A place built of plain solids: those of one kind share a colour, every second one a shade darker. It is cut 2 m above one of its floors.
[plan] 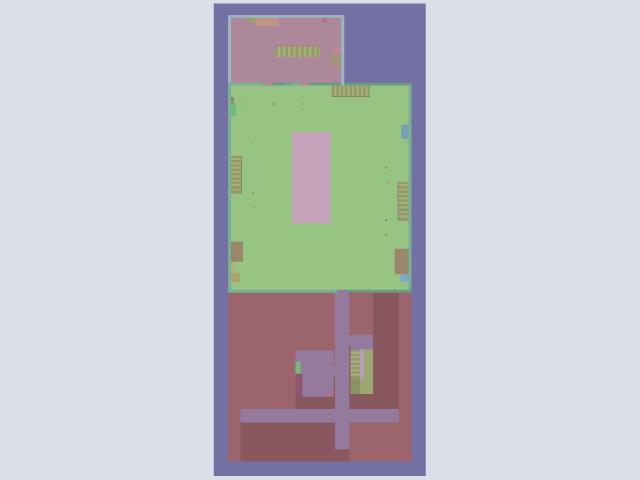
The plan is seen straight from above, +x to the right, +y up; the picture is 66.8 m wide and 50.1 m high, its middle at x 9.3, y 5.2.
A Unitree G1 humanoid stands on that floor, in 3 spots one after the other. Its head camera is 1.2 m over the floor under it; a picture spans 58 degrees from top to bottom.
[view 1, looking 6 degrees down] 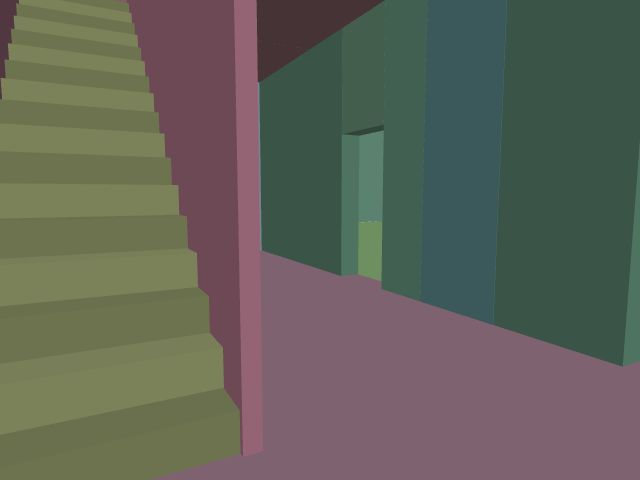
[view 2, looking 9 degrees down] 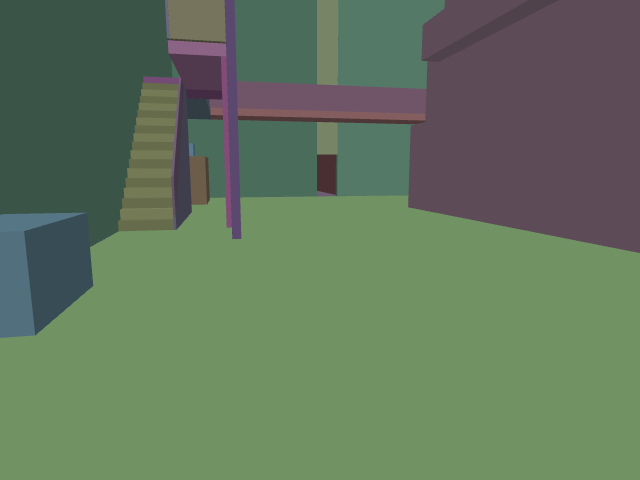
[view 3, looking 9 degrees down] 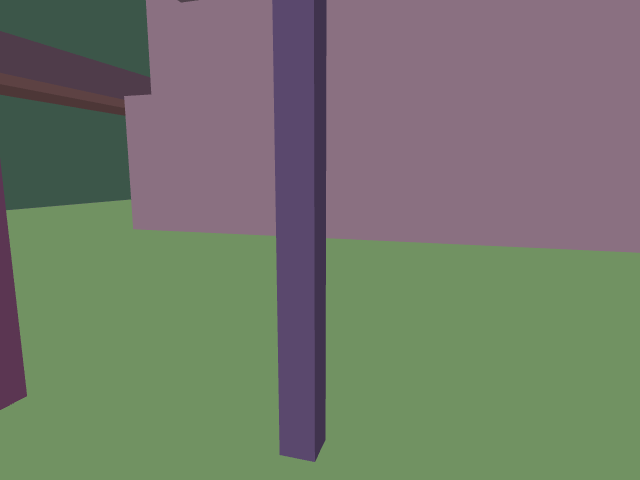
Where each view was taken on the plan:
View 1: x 2.76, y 24.86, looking -28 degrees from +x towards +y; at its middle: wall_bay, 6.93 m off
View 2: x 16.36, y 20.64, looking -102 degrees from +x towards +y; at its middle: floor_bay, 7.67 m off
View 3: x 17.86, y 13.32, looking -163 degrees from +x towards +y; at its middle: post_landb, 1.73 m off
